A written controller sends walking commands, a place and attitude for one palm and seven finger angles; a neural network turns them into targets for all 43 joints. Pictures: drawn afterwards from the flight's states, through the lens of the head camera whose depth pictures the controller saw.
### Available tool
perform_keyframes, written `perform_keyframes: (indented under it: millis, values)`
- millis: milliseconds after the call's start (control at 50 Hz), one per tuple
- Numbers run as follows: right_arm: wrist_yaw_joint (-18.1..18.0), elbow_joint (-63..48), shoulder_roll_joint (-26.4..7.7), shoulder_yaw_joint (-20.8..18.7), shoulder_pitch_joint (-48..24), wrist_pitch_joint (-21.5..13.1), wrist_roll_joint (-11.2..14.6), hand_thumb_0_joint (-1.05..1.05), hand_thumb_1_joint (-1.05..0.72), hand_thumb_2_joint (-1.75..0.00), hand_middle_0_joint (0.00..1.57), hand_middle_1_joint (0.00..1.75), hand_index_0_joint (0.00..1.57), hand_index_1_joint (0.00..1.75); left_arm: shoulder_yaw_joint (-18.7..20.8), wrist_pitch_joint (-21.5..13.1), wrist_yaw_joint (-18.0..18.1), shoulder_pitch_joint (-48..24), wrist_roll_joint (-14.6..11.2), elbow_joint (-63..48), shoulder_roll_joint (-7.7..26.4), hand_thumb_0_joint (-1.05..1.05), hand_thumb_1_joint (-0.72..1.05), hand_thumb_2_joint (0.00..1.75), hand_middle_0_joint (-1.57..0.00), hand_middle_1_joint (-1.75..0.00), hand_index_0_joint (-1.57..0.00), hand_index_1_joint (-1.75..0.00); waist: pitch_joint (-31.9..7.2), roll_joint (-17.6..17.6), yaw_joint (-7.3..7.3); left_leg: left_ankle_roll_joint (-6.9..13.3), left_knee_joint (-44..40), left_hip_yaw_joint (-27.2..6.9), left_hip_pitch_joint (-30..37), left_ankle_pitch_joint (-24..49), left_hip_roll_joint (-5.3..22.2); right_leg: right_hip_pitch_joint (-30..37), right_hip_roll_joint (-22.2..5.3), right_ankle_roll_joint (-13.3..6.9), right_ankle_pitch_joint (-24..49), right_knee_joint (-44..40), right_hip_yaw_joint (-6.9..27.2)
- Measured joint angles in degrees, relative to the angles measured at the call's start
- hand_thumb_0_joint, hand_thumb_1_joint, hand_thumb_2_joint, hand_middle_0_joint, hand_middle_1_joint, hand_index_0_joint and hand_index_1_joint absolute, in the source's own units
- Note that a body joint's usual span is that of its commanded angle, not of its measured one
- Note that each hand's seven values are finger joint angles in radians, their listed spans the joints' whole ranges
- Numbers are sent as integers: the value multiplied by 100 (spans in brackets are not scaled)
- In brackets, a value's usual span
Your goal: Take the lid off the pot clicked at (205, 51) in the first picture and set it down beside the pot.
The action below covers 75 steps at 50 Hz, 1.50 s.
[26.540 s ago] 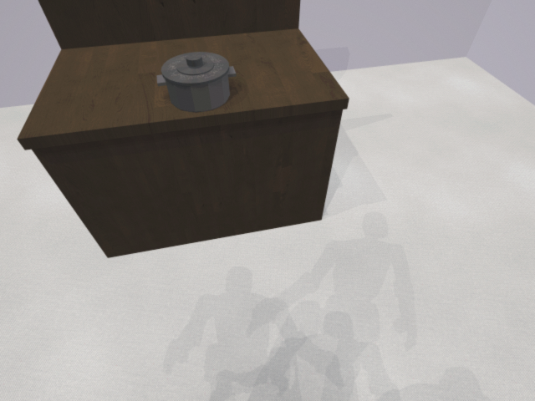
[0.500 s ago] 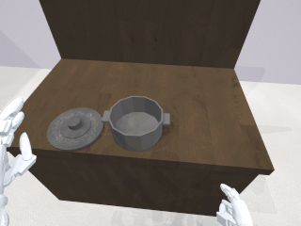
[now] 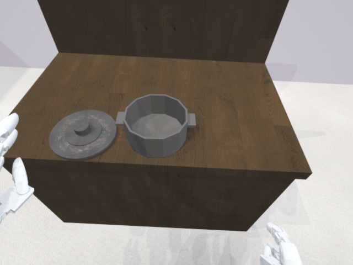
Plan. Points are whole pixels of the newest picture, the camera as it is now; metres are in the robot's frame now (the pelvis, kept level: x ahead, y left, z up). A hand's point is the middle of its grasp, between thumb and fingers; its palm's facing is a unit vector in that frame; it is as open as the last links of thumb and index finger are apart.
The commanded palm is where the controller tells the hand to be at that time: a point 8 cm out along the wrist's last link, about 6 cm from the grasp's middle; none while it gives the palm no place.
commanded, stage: step back with the hand held close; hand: left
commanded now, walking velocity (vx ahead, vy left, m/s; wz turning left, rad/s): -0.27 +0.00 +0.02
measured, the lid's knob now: (81, 127) +0.50 +0.34 -0.04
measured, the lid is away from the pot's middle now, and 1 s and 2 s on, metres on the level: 0.24 0.24 0.24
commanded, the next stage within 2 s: stop stepping back and stand still in 1.04 s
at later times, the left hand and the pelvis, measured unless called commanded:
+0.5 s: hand (19, 226) +0.14 +0.23 +0.17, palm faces +0.38 -0.78 -0.49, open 7.4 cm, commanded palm +0.07 +0.27 +0.19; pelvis -0.06 -0.01 -0.02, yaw +1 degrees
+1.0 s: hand out of the picture +0.09 +0.21 +0.19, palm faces +0.34 -0.85 -0.41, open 7.4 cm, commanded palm +0.01 +0.26 +0.19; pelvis -0.13 -0.02 -0.01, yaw -1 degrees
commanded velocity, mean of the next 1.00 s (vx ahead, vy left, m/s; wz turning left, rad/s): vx -0.38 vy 0.00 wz -0.01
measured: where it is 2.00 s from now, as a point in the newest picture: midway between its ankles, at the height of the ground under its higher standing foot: outside the picture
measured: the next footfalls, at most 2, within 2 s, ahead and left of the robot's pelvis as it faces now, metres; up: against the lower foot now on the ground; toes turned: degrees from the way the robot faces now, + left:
right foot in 0.94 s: -0.10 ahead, -0.17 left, +0.00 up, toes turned -4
left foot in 1.14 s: -0.07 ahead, +0.09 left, +0.00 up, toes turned -1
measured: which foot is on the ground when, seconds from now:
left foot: down 0.00-0.98, up 1.00-1.00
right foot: down 0.00-0.70, up 0.72-0.92, down 0.94-1.00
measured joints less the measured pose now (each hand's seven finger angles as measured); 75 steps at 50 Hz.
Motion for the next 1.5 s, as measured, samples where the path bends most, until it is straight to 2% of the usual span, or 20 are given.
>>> perform_keyframes:
  millis: [220,300,480,620,700,760,820,860,920,960,1000,1080,1140,1160,1200,1280,1360,1420,1460,1500]
  values:
    - [-26,-240,59,33,113,-257,22,1,-90,-90,20,30,20,30,71,-101,101,-14,178,-72,158,2,89,90,-22,-30,-21,-30,-9,-118,-82,104,320,-18,-361,91,-63,-148,-32,-77,-171,395,95]
    - [18,-162,80,43,53,-269,2,1,-90,-90,20,30,20,30,138,-163,85,-165,134,-80,107,2,89,90,-21,-30,-21,-30,59,-107,-9,79,396,0,-442,119,-9,-191,14,83,-125,392,125]
    - [100,-235,112,45,-3,-277,-20,1,-90,-90,20,30,20,30,172,-254,12,-247,212,-252,150,2,89,90,-21,-30,-21,-30,246,-162,-49,22,791,-20,-756,93,68,-516,60,-23,-167,810,82]
    - [153,-79,95,-34,47,-186,-88,1,-90,-90,20,30,20,30,197,-350,54,-285,147,-446,169,2,89,90,-22,-30,-21,-30,239,-285,-187,-143,969,-85,-1033,-708,63,-641,1,-101,24,635,-38]
    - [175,-79,60,-86,77,-69,-80,1,-90,-90,20,30,20,30,247,-407,95,-115,131,-583,310,2,89,90,-22,-30,-21,-30,262,-437,-311,-112,720,-18,-1046,-339,39,-658,-74,-90,210,464,-48]
    - [125,-166,8,-155,157,-200,-60,1,-90,-90,20,30,20,30,336,-404,124,-19,195,-546,405,2,89,90,-22,-30,-21,-30,251,-240,-360,64,653,37,-1131,678,285,-902,150,-116,-827,1535,53]
    - [112,13,149,-213,125,-363,-16,1,-90,-90,20,30,20,30,419,-341,161,-38,114,-439,406,2,89,90,-22,-30,-22,-30,147,-186,-232,14,626,89,-1148,602,408,-796,342,-87,-1574,2545,269]
    - [114,100,235,-167,94,-460,-35,1,-90,-90,20,30,20,30,429,-279,192,-101,43,-399,305,2,89,90,-22,-30,-22,-30,49,-171,-115,-27,453,170,-1147,662,500,-433,312,-76,-1722,2206,244]
    - [142,93,280,-20,46,-612,-74,1,-90,-90,20,30,20,30,359,-239,184,-279,22,-379,183,2,89,90,-21,-30,-21,-30,-40,-99,29,-86,351,263,-1249,825,662,340,168,-91,-1320,856,64]
    - [156,100,234,49,-58,-659,-79,1,-90,-90,20,30,20,30,169,-283,98,-517,47,-310,85,2,89,90,-21,-30,-21,-30,53,144,20,-131,521,126,-1363,743,842,568,295,56,-937,394,-109]
    - [174,126,238,80,-73,-619,-48,1,-90,-90,20,30,20,30,-52,-318,-15,-651,40,-293,102,2,89,90,-21,-30,-21,-30,76,165,-72,-289,833,-127,-1472,53,730,589,308,56,-887,373,-219]
    - [186,132,286,97,-37,-307,-17,1,-90,-90,20,30,21,30,-160,-353,-150,-410,27,-399,207,2,89,90,-21,-30,-21,-30,-151,-327,-163,-454,2150,-277,-1384,-663,240,361,33,52,-885,524,1]
    - [173,-74,149,97,-49,-191,16,1,-90,-90,20,30,21,30,-10,-393,-105,-286,0,-495,295,2,89,90,-22,-30,-21,-30,-231,-436,-306,-387,801,-349,-722,-79,252,-51,-33,109,-817,788,47]
    - [233,-18,49,-23,-88,-316,-52,1,-90,-90,20,30,20,30,-124,-463,-159,-544,89,-201,309,1,89,90,-22,-30,-21,-30,-232,-339,-354,-291,726,-427,-900,109,244,-377,-29,120,-936,1253,60]
    - [322,90,61,-138,-339,-269,-44,1,-90,-90,20,30,20,30,-118,-142,-219,-859,46,66,303,1,89,90,-21,-30,-21,-30,102,-470,-268,-164,869,-304,-1022,116,191,-806,129,44,-1673,2330,476]
    - [477,-146,295,-134,-247,-384,-43,1,-90,-90,20,30,20,30,323,149,-64,179,-50,-685,448,2,89,90,-21,-30,-21,-30,219,-582,-358,-169,656,-166,-1069,319,360,-1056,441,-10,-1682,3302,408]
    - [404,-177,275,-50,250,-452,-42,1,-90,-90,20,30,20,30,352,58,46,763,-29,-1399,713,2,89,90,-22,-30,-21,-30,-9,-317,-233,-209,551,-303,-1177,523,480,-198,385,-160,-1407,1925,-85]
    - [305,-146,184,43,495,-335,-40,1,-90,-90,20,30,20,30,498,-151,21,509,-8,-1168,924,2,89,90,-22,-30,-21,-30,-194,-102,-81,-227,997,-366,-1460,192,470,610,326,-268,-1532,674,-375]
    - [268,74,71,36,472,-160,5,1,-90,-90,20,30,20,30,322,-218,-72,-62,-27,-671,781,2,89,90,-22,-30,-22,-30,-157,214,-83,-291,2109,-596,-1710,-263,400,671,411,-213,-1502,758,-576]
    - [280,299,72,74,491,55,68,1,-90,-90,20,30,20,30,207,-152,-119,-431,-108,-248,586,1,89,90,-22,-30,-22,-30,-317,126,-15,-326,3465,-586,-1808,-319,206,637,335,-182,-1327,840,-539]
